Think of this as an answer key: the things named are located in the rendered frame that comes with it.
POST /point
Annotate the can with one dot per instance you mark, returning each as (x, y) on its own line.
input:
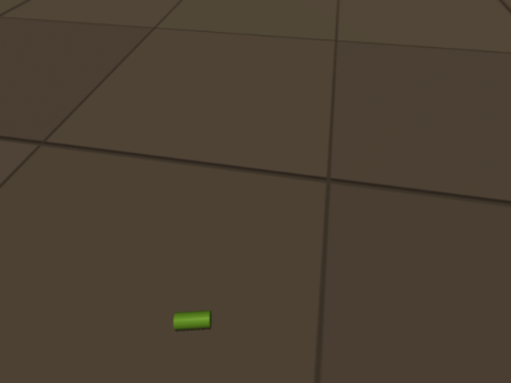
(192, 320)

